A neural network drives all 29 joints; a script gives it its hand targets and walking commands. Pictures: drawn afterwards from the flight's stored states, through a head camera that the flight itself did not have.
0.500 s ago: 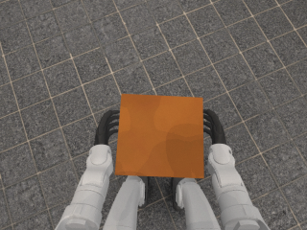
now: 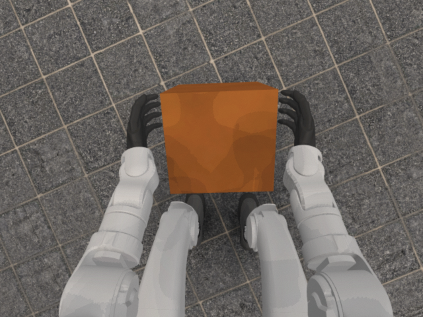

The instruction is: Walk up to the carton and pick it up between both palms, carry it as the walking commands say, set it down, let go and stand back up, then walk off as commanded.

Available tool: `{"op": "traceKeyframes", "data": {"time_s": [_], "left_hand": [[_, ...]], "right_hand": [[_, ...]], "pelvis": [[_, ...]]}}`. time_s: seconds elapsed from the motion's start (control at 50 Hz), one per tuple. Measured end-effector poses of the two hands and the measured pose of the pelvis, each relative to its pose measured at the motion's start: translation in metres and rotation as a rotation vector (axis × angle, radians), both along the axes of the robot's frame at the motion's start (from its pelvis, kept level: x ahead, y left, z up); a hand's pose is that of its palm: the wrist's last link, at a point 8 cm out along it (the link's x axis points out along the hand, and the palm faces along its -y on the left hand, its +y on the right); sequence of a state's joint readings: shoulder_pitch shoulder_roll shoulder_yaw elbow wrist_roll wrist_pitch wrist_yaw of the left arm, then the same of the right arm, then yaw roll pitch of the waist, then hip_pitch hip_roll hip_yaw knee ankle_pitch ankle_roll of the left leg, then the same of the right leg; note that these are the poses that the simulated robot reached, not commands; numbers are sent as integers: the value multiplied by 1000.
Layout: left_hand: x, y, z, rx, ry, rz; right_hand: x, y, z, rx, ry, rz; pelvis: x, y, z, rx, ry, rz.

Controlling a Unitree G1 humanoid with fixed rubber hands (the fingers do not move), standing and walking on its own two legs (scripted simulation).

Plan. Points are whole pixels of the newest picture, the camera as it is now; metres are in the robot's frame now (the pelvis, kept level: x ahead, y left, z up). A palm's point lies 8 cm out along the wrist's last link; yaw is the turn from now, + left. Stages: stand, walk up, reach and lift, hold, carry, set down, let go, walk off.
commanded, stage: set down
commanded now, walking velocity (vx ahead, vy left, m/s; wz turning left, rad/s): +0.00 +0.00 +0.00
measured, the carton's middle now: (219, 130) +0.43 +0.01 -0.31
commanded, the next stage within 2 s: none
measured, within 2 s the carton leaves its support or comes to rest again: neither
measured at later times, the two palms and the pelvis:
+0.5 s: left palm (150, 125) +0.43 +0.16 -0.25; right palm (286, 125) +0.43 -0.13 -0.24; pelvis -0.02 +0.00 -0.08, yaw +0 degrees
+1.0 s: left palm (156, 117) +0.46 +0.16 -0.31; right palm (278, 115) +0.46 -0.13 -0.31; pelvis -0.06 +0.00 -0.15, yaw +1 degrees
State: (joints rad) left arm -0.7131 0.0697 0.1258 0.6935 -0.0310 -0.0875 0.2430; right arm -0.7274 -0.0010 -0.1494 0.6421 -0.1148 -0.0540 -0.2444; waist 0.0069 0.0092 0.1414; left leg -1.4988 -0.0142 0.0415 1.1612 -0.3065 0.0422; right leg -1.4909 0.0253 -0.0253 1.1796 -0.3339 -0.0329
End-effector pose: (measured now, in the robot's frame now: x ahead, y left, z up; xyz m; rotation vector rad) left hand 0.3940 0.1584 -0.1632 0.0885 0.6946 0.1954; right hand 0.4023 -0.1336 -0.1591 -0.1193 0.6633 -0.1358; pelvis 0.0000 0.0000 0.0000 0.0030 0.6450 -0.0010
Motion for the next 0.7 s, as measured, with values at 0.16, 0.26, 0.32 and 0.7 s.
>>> {"op": "traceKeyframes", "data": {"time_s": [0.16,0.26,0.32,0.7], "left_hand": [[11,-1,-16,-5,-20,3],[21,-2,-29,-1,-39,-5],[27,-1,-42,4,-38,-10],[44,4,-136,-6,-15,17]], "right_hand": [[1,0,-19,12,-12,-27],[12,-1,-31,-5,-35,-15],[20,-1,-43,-11,-36,-9],[39,7,-138,32,-18,-51]], "pelvis": [[-10,1,-24,-1,0,1],[-16,2,-40,-3,8,3],[-20,2,-52,-4,22,5],[-41,0,-111,-2,-73,16]]}}
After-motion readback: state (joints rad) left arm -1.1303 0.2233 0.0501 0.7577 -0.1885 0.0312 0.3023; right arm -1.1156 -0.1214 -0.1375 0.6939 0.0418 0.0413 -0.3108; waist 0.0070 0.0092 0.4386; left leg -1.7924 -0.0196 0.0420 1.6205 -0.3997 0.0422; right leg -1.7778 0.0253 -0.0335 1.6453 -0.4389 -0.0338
